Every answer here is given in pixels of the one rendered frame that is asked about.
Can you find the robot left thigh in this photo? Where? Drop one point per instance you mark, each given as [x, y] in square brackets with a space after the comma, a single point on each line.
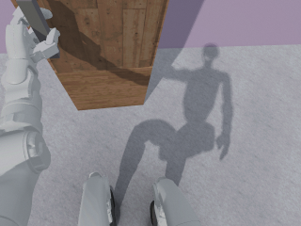
[93, 208]

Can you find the robot left hand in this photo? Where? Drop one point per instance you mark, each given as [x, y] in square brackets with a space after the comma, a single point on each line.
[19, 41]

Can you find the cupboard door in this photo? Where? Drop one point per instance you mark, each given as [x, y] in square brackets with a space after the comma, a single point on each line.
[102, 35]

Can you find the robot left upper arm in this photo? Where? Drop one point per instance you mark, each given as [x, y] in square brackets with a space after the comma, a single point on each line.
[23, 157]

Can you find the robot right thigh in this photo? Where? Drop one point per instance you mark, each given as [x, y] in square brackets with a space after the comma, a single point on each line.
[177, 209]

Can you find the handle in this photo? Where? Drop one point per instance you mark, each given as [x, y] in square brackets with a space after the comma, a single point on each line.
[34, 16]

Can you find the robot left forearm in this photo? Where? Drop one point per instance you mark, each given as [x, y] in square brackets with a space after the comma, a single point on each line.
[22, 108]

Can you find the robot thigh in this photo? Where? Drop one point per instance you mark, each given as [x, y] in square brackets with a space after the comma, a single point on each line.
[177, 209]
[93, 208]

